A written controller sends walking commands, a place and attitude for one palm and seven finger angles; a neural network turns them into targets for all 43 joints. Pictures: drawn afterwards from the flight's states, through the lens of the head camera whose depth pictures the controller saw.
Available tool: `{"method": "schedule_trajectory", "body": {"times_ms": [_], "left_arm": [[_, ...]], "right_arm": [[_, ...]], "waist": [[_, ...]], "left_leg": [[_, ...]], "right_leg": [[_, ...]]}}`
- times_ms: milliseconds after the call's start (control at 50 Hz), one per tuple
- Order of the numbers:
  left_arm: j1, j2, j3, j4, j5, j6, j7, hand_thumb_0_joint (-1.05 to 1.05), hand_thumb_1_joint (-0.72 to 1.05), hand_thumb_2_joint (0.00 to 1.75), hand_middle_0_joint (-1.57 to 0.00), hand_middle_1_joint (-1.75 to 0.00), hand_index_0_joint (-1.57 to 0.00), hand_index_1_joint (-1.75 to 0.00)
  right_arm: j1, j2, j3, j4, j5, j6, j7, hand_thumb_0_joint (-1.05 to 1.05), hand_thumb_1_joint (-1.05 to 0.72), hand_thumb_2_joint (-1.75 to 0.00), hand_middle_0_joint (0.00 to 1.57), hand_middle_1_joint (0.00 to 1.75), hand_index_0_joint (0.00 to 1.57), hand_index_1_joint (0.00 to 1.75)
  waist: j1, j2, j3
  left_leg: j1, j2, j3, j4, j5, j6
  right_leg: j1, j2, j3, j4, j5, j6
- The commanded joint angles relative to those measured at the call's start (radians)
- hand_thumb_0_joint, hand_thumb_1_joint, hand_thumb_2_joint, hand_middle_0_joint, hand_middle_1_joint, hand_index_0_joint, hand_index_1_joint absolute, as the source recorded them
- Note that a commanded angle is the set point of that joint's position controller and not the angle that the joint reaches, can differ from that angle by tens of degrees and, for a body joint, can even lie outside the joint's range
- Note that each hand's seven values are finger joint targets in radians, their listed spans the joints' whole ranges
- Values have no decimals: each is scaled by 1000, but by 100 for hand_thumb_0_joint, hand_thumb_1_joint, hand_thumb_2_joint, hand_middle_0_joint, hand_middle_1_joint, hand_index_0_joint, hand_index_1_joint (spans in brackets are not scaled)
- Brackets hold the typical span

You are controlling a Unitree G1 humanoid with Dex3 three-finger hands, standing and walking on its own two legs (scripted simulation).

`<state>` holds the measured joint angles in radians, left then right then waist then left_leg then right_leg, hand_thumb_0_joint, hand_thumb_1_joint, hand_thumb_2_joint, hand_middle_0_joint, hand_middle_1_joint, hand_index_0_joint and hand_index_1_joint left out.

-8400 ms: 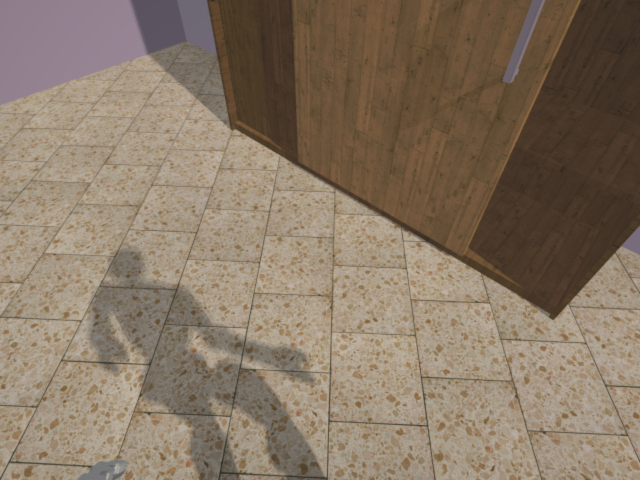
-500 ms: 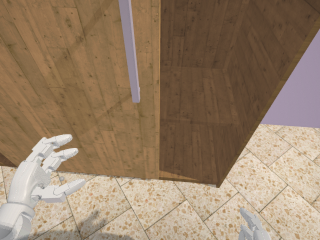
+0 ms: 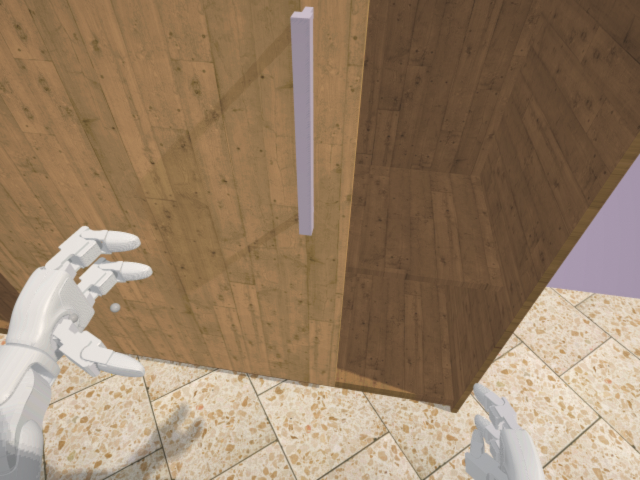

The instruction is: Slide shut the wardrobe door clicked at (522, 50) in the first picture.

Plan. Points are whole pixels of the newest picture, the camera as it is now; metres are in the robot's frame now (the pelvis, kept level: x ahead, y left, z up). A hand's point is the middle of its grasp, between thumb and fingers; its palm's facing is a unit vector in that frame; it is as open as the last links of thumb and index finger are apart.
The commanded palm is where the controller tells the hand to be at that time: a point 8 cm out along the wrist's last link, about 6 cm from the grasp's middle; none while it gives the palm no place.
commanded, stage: raise the hand with hooked fingers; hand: left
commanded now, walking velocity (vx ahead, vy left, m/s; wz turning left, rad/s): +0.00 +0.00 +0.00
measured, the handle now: (307, 139) +0.53 +0.08 +0.18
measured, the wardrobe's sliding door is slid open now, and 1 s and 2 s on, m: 0.37 0.37 0.37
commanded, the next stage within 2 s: move the hooked fingers beside the handle in 0.76 s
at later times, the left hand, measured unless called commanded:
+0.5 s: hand (117, 266) +0.28 +0.25 +0.16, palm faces +0.01 -1.00 -0.08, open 14.0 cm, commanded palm +0.25 +0.30 +0.17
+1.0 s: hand (126, 263) +0.28 +0.24 +0.17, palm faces +0.03 -1.00 -0.08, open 14.0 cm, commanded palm +0.26 +0.28 +0.16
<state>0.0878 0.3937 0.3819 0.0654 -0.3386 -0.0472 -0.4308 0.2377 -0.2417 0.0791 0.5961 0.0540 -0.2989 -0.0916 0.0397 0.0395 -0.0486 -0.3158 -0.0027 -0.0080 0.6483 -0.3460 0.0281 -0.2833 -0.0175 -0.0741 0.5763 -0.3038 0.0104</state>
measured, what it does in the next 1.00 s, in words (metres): stands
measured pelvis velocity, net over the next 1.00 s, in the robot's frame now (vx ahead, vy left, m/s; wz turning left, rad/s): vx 0.00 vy -0.03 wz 0.00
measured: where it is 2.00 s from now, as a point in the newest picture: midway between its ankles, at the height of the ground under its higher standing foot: outside the picture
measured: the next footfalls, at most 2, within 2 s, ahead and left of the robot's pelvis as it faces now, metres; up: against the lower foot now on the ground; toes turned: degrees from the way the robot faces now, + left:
none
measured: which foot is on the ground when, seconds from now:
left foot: down 0.00-1.00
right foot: down 0.00-1.00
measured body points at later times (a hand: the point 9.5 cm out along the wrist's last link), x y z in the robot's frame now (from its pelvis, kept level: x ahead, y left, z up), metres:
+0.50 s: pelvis +0.00 -0.02 +0.01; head -0.01 -0.04 +0.46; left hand +0.27 +0.30 +0.17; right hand +0.17 -0.26 -0.07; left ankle +0.00 +0.10 -0.73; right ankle +0.00 -0.13 -0.73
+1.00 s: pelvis +0.00 -0.03 +0.01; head -0.01 -0.05 +0.46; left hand +0.27 +0.29 +0.17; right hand +0.18 -0.27 -0.07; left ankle +0.00 +0.10 -0.73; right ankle +0.00 -0.13 -0.73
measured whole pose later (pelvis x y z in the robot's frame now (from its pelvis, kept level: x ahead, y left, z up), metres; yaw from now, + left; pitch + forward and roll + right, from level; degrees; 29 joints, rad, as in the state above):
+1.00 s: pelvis +0.00 -0.03 +0.01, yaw +0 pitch -1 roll -1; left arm -0.09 0.44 0.45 0.25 -0.34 0.01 -0.48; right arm 0.24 -0.28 0.06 0.65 0.07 -0.28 -0.11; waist 0.03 0.07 -0.04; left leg -0.23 0.02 -0.02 0.54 -0.30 -0.01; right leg -0.22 0.01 -0.08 0.51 -0.28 -0.03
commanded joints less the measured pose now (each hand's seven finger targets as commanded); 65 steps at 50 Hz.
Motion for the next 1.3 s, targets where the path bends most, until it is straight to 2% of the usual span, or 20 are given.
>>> {"method": "schedule_trajectory", "body": {"times_ms": [0,40,80,180,240,320,440,480,620,660,780,860,880,940,1060,1080,1160,1180,1260,1280], "left_arm": [[-279,255,120,-196,-23,-34,-18,0,-50,30,-30,-120,-30,-120],[-302,267,128,-162,-22,-22,-24,0,-50,30,-30,-120,-30,-120],[-326,293,145,-132,-24,-9,-35,0,-50,30,-30,-120,-30,-120],[-401,345,177,-122,-28,4,-57,0,-50,30,-30,-120,-30,-120],[-433,368,194,-76,-32,22,-69,0,-50,30,-30,-120,-30,-120],[-363,322,167,-5,-44,45,-92,0,-50,30,-30,-120,-30,-120],[-393,364,209,-110,-39,15,-60,0,-50,30,-30,-120,-30,-120],[-394,381,225,-116,-35,1,-45,0,-50,30,-30,-120,-30,-120],[-400,332,180,-56,-28,4,-47,0,-50,30,-30,-120,-30,-120],[-408,343,184,-73,-26,3,-53,0,-50,30,-30,-120,-30,-120],[-384,348,195,-52,-35,-3,-54,0,-50,30,-30,-120,-30,-120],[-401,355,204,-45,-36,-6,-59,0,-50,30,-30,-120,-30,-120],[-417,342,182,-26,-32,-6,-57,0,-50,30,-30,-120,-30,-120],[-522,295,112,-30,-25,-13,-55,0,-50,30,-30,-120,-30,-120],[-555,292,104,-29,-2,-21,-16,0,-50,30,-30,-120,-30,-120],[-545,307,116,-8,1,-20,-4,0,-50,30,-30,-120,-30,-120],[-604,292,100,54,15,-5,18,0,-50,30,-30,-120,-30,-120],[-616,302,101,68,21,-6,27,0,-50,30,-30,-120,-30,-120],[-653,277,82,32,31,-22,34,0,-50,30,-30,-120,-30,-120],[-637,275,80,33,31,-26,38,0,-50,30,-30,-120,-30,-120]], "right_arm": [[-76,-146,-60,-130,5,-41,-16,0,-90,-90,20,30,20,30],[-76,-147,-58,-129,6,-36,-20,0,-90,-90,20,30,20,30],[-80,-148,-53,-124,4,-28,-21,0,-90,-90,20,30,20,30],[-92,-148,-53,-124,7,-25,-21,0,-90,-90,20,30,20,30],[-95,-153,-55,-122,12,-22,-22,0,-90,-90,20,30,20,30],[-94,-161,-63,-123,17,-17,-11,0,-90,-90,20,30,20,30],[-102,-155,-70,-136,16,-24,-10,0,-90,-90,20,30,20,30],[-98,-152,-66,-126,11,-24,-13,0,-90,-90,20,30,20,30],[-100,-151,-69,-113,18,-30,-26,0,-90,-90,20,30,20,30],[-103,-152,-68,-116,17,-34,-28,0,-90,-90,20,30,20,30],[-101,-151,-66,-107,16,-35,-25,0,-90,-90,20,30,20,30],[-106,-151,-68,-107,17,-39,-26,0,-90,-90,20,30,20,30],[-98,-152,-66,-98,16,-34,-26,0,-90,-90,20,30,20,30],[-105,-150,-65,-95,22,-36,-34,0,-90,-90,20,30,20,30],[-103,-147,-67,-97,17,-38,-36,0,-90,-90,20,30,20,30],[-95,-151,-67,-90,15,-31,-34,0,-90,-90,20,30,20,30],[-100,-148,-65,-90,17,-20,-34,0,-90,-90,20,30,20,30],[-94,-150,-66,-84,17,-13,-34,0,-90,-90,20,30,20,30],[-94,-143,-70,-100,15,-13,-29,0,-90,-90,20,30,20,30],[-88,-143,-69,-99,12,-12,-25,0,-90,-90,20,30,20,30]], "waist": [[-11,91,-130],[-14,42,-129],[-9,54,-110],[-5,75,-149],[-8,53,-145],[-5,5,-118],[-1,51,-174],[1,61,-160],[-17,37,-104],[-13,54,-141],[-10,7,-133],[-9,26,-151],[-19,4,-123],[-39,47,-107],[-25,42,-170],[-21,-2,-166],[-25,30,-139],[-27,5,-136],[-25,55,-221],[-20,41,-222]], "left_leg": [[118,11,-49,-156,279,-18],[125,14,-53,-168,277,-16],[119,7,-47,-172,269,-13],[151,1,-38,-180,298,-9],[151,0,-37,-190,293,-6],[121,-4,-23,-183,284,-3],[148,-5,-11,-177,291,1],[144,-4,-8,-175,293,1],[130,-3,-1,-184,243,6],[146,-5,-2,-181,261,7],[131,-4,0,-176,259,7],[140,-6,2,-172,282,7],[130,-4,5,-171,265,7],[140,-5,-2,-179,219,6],[161,-3,-9,-184,253,5],[145,0,-10,-184,256,5],[129,-1,-6,-191,238,2],[118,1,-2,-190,227,2],[165,1,3,-181,307,3],[161,3,1,-177,330,3]], "right_leg": [[37,41,-9,-82,214,-33],[41,42,-13,-91,211,-30],[57,43,-6,-109,212,-34],[93,39,2,-127,247,-35],[96,36,3,-138,251,-32],[89,31,8,-139,266,-27],[105,27,16,-134,262,-23],[113,27,20,-138,262,-25],[83,23,29,-155,231,-17],[99,21,29,-147,252,-17],[108,21,31,-150,252,-13],[109,18,32,-140,292,-12],[96,19,34,-149,270,-10],[57,20,33,-155,214,-12],[87,16,27,-137,241,-19],[100,17,25,-140,239,-18],[75,13,29,-139,227,-20],[84,13,31,-146,208,-18],[113,12,30,-120,298,-24],[126,14,28,-117,319,-26]]}}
